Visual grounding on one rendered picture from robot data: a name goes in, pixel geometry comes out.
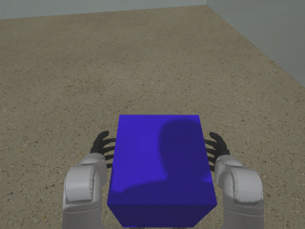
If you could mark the robot left hand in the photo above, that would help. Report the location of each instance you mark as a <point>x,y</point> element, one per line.
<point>99,143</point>

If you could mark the right robot forearm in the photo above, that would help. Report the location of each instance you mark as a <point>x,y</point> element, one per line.
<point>242,194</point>

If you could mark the left robot forearm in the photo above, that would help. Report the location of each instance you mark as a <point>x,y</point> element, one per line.
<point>82,193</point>

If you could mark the robot right hand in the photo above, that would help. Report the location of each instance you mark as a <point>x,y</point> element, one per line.
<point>220,148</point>

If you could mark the carton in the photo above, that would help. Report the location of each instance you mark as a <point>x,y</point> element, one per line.
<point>161,176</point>

